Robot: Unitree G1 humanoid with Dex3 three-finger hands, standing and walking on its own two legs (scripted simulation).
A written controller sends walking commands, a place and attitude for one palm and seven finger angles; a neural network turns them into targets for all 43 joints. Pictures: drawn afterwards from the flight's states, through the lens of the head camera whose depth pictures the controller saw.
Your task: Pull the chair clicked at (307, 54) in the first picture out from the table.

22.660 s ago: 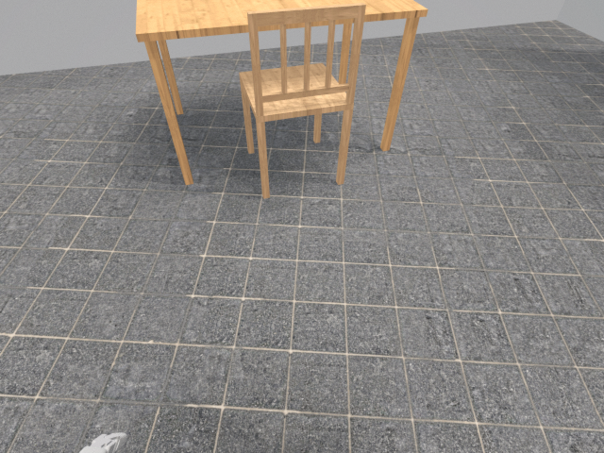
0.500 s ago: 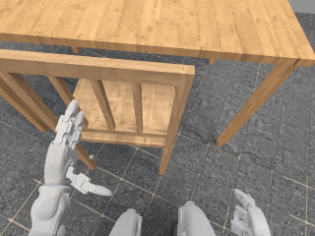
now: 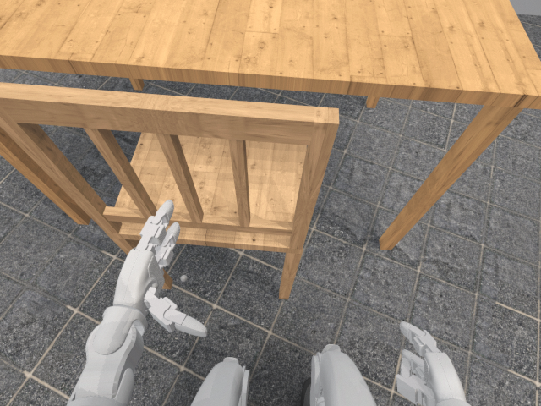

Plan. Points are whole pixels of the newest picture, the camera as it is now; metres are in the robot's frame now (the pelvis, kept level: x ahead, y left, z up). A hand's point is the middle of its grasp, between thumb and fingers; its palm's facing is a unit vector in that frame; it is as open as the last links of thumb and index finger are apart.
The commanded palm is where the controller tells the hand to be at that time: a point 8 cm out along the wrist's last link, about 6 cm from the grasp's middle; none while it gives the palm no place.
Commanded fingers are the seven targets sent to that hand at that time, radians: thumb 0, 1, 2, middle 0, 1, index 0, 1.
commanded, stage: aim the fingers beside a spindle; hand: left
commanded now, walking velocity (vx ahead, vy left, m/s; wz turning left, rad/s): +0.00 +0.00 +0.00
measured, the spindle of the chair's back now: (184, 182) +0.45 +0.16 +0.01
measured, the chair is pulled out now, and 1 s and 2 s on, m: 0.00 0.00 0.00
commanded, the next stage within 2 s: push the fingers through the gap in 0.52 s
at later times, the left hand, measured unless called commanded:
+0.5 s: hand (185, 277) +0.28 +0.12 +0.05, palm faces -0.11 -0.99 -0.03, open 16.9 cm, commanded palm +0.28 +0.21 +0.04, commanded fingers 0.00 -0.50 0.30 -0.06 -0.08 -0.06 -0.08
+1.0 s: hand (169, 244) +0.34 +0.16 +0.01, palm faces -0.05 -1.00 -0.06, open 17.0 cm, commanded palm +0.31 +0.20 +0.02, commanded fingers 0.00 -0.50 0.30 -0.06 -0.08 -0.06 -0.08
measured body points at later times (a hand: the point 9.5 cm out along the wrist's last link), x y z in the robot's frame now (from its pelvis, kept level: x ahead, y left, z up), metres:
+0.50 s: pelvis +0.01 -0.01 +0.01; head +0.12 +0.01 +0.44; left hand +0.28 +0.18 +0.05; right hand +0.17 -0.25 -0.08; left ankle -0.02 +0.10 -0.62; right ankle +0.05 -0.13 -0.62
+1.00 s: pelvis -0.01 +0.00 -0.01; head +0.11 +0.01 +0.43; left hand +0.33 +0.21 +0.02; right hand +0.15 -0.25 -0.11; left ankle -0.02 +0.10 -0.62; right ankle +0.05 -0.13 -0.62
